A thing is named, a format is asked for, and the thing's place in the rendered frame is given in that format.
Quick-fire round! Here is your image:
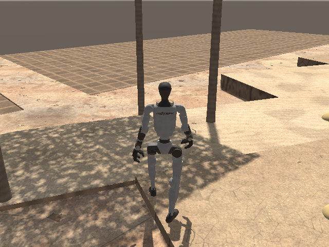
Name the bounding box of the robot foot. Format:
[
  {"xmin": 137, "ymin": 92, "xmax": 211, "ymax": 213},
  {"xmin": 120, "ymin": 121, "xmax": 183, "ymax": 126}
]
[
  {"xmin": 149, "ymin": 187, "xmax": 156, "ymax": 197},
  {"xmin": 166, "ymin": 209, "xmax": 179, "ymax": 223}
]

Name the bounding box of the left robot foot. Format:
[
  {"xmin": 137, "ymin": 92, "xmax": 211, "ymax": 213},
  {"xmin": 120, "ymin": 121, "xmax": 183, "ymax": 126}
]
[{"xmin": 149, "ymin": 187, "xmax": 156, "ymax": 197}]

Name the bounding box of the right robot foot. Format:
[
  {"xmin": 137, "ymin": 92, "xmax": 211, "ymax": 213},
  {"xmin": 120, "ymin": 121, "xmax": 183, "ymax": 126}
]
[{"xmin": 166, "ymin": 209, "xmax": 179, "ymax": 223}]

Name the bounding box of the right robot upper arm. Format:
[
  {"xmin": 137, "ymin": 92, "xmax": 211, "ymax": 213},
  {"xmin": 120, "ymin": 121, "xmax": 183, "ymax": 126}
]
[{"xmin": 176, "ymin": 104, "xmax": 189, "ymax": 132}]

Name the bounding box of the robot right hand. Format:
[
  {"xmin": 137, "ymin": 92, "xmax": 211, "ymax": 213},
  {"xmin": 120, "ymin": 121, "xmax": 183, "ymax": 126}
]
[{"xmin": 181, "ymin": 139, "xmax": 193, "ymax": 149}]

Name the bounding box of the robot left hand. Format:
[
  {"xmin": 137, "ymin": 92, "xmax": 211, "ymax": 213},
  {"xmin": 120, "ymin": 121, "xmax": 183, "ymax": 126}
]
[{"xmin": 132, "ymin": 149, "xmax": 144, "ymax": 163}]

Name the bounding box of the right robot forearm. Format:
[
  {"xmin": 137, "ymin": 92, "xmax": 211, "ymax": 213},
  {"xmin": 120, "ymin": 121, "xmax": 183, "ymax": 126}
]
[{"xmin": 184, "ymin": 124, "xmax": 193, "ymax": 141}]

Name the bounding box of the left robot forearm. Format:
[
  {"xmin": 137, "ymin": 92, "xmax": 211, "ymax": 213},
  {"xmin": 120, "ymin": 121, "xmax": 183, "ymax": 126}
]
[{"xmin": 134, "ymin": 126, "xmax": 145, "ymax": 150}]

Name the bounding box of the left robot upper arm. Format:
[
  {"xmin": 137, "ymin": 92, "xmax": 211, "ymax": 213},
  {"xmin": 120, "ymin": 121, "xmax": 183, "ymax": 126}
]
[{"xmin": 141, "ymin": 104, "xmax": 154, "ymax": 134}]

